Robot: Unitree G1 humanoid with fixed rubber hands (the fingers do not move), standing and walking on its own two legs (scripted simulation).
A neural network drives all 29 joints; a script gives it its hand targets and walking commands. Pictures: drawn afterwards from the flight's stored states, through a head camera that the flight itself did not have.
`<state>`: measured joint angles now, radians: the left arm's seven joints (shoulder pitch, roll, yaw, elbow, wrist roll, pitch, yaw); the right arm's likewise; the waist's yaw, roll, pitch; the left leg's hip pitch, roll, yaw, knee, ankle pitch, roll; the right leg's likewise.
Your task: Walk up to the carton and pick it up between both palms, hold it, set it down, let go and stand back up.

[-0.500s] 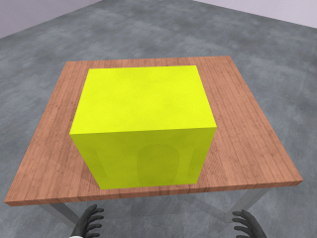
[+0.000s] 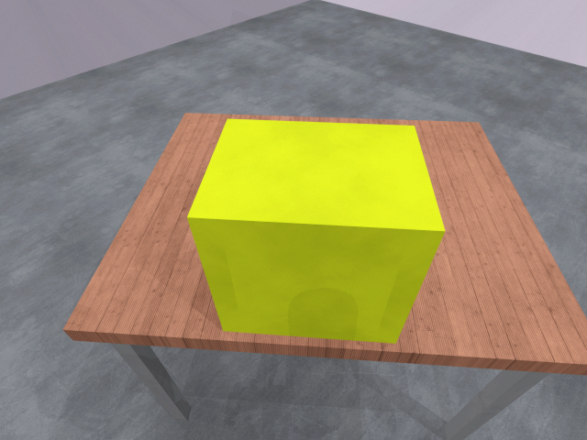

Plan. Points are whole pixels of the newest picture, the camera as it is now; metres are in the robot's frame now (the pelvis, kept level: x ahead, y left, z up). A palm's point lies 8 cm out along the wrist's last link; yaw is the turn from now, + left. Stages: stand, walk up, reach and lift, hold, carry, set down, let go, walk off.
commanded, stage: stand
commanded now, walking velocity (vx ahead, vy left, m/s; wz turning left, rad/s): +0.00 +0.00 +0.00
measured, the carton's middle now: (313, 234) +0.44 +0.00 +0.03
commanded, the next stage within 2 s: none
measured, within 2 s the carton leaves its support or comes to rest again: neither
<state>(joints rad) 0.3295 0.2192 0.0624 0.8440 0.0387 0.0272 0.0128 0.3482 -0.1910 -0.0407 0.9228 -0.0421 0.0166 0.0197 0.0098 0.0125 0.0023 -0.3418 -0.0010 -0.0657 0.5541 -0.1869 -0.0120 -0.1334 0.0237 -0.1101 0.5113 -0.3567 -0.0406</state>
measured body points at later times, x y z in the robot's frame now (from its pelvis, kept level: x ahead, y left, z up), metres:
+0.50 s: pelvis +0.00 -0.01 +0.00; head -0.01 +0.00 +0.45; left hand -0.06 +0.20 -0.16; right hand +0.00 -0.22 -0.15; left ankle +0.07 +0.12 -0.73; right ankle -0.05 -0.09 -0.73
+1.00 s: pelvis +0.03 -0.04 +0.00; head +0.03 -0.04 +0.45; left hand -0.04 +0.17 -0.16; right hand +0.02 -0.23 -0.17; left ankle +0.07 +0.12 -0.73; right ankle -0.05 -0.09 -0.73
